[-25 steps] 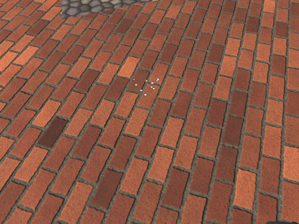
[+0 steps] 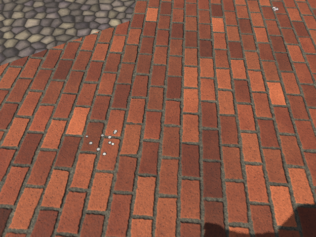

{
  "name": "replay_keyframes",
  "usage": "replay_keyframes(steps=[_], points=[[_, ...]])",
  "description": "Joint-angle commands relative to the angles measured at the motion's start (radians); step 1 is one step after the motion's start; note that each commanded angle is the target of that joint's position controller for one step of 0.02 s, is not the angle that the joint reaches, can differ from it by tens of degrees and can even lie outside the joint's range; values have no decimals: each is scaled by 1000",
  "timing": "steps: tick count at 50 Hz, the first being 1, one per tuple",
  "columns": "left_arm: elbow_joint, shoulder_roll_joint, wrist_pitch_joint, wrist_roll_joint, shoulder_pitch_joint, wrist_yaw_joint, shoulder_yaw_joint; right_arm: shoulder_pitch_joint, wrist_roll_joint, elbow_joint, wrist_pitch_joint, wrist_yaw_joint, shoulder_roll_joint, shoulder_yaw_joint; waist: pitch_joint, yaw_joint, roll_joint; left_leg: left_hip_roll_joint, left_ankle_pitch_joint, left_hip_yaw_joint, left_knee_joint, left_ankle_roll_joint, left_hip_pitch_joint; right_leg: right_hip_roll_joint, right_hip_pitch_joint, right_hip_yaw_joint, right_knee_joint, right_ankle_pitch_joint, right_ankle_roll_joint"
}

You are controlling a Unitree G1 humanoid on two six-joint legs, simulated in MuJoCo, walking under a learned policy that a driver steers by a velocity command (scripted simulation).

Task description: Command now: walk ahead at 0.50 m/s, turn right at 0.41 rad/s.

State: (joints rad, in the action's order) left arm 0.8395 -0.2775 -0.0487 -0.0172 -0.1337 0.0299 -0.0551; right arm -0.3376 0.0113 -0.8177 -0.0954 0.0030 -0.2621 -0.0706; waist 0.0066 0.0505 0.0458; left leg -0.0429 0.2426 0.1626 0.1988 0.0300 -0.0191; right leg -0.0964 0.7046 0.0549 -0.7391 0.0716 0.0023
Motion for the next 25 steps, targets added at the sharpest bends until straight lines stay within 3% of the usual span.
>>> replay_keyframes(steps=[1,3,5,6,7,8,9,10,11,12,13,15,17,21,23,25], points=[[-105,-33,-12,1,127,18,2,3,-12,35,-3,11,-159,-41,86,19,-78,304,-312,-40,-72,132,20,2,6,-32,87,17,22],[-137,-41,-12,0,158,30,0,-10,-21,20,13,14,-170,-47,90,21,-87,327,-395,-25,-19,119,-62,13,27,-60,116,-74,45],[-158,-63,-11,-2,138,40,-10,7,-25,21,31,22,-193,-53,55,-8,-118,333,-683,3,87,96,-104,59,-44,-118,127,-183,79],[-155,-85,-8,-3,87,41,-23,15,-25,26,40,28,-208,-57,8,-39,-142,328,-869,17,183,81,-112,99,-131,-153,118,-237,100],[-132,-123,-7,-6,-33,38,-45,29,-26,30,51,33,-214,-56,-61,-108,-141,304,-978,40,351,59,-82,146,-292,-177,143,-241,128],[-95,-188,-4,-7,-195,25,-80,31,-25,39,52,40,-207,-49,-150,-189,-108,262,-882,59,586,19,59,158,-563,-130,192,-184,170],[-82,-310,3,-6,-301,3,-113,-45,6,84,32,31,-109,-16,-272,-163,117,149,-275,47,972,-48,471,-99,-962,308,192,-189,320],[-106,-308,-7,-9,-292,6,-101,-41,-2,104,-11,15,-64,10,-415,-135,165,-22,359,-175,1192,-67,718,-250,-1136,793,384,-325,455],[-106,-227,-12,1,-289,6,-78,80,-45,125,-40,-2,-143,-10,-337,-186,71,43,303,-275,1227,-39,835,-220,-1107,683,428,-349,387],[-108,-187,-17,-2,-241,4,-68,131,-55,141,-55,-5,-144,-7,-214,-166,31,88,216,-259,1161,-17,857,-183,-973,539,428,-306,345],[-121,-148,-16,-6,-166,3,-54,159,-26,132,-55,4,-138,-9,-113,-121,-64,130,148,-242,1062,-10,802,-130,-800,414,444,-215,294],[-159,-121,-17,12,-85,-5,-43,116,-5,132,-34,9,-152,-23,-66,-48,-5,164,96,-251,968,-35,664,-95,-590,340,485,-56,305],[-168,-135,-20,10,-77,-14,-49,98,0,131,-15,9,-126,-20,-57,-26,-10,162,65,-230,883,-61,621,-65,-504,274,509,9,304],[-156,-171,-18,-3,-130,-36,-60,236,7,176,-6,9,-81,-2,-19,-69,5,118,-180,-207,587,-98,603,1,-434,181,510,13,254],[-150,-171,-10,-7,-159,-41,-61,307,-2,191,-13,1,-71,5,-16,-102,28,80,-294,-200,443,-100,551,20,-426,178,497,-64,227],[-139,-173,-3,-11,-197,-44,-62,359,-15,207,-20,-9,-84,3,-12,-124,40,57,-329,-208,371,-97,521,2,-448,221,476,-123,218]])
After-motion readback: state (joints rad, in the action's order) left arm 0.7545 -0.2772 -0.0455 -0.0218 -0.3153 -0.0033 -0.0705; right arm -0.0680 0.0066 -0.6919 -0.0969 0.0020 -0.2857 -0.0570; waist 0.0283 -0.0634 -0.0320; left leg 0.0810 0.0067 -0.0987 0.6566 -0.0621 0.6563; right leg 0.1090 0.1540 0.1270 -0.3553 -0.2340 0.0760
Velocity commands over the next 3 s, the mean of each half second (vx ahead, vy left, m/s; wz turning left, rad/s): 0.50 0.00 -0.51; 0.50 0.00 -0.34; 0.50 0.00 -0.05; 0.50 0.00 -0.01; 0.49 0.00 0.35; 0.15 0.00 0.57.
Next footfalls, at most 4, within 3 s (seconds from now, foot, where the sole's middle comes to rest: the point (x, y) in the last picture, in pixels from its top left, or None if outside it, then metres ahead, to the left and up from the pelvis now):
0.16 right None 0.26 -0.14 -0.78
0.64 left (157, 218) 0.58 0.00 -0.78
1.14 right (230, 188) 0.71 -0.35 -0.78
1.64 left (200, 126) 1.07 -0.26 -0.78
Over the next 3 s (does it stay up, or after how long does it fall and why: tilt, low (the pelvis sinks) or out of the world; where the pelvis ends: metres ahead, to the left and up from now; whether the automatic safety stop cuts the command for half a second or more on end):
stays up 1.41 -0.51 -0.01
